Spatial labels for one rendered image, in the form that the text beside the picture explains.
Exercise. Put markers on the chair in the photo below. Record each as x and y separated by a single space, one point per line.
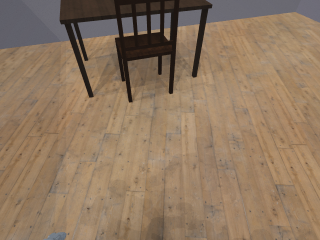
142 46

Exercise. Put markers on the table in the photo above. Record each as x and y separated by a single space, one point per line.
77 11

